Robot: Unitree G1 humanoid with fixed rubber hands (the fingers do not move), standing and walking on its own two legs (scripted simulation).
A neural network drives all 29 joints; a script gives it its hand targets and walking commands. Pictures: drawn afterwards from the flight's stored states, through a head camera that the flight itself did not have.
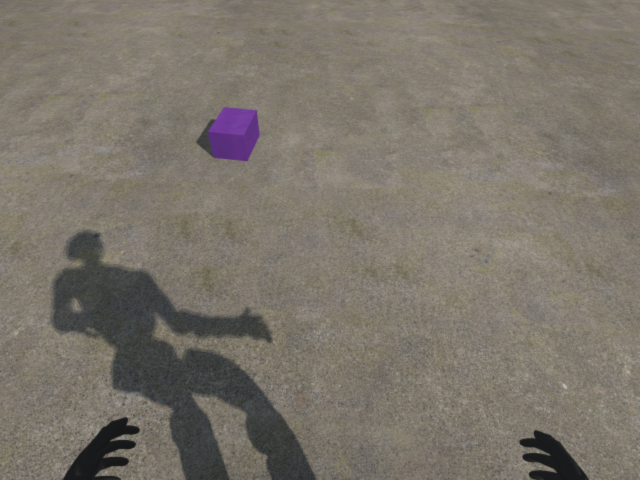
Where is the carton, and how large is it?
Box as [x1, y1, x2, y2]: [208, 107, 259, 160]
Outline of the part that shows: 224,107 208,131 213,156 220,158 247,160 259,135 256,110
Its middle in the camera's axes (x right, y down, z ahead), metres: -0.47 -0.56 +2.08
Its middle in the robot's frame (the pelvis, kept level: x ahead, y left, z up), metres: +1.88 +0.51 -0.67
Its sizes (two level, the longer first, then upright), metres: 0.256 0.187 0.158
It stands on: the floor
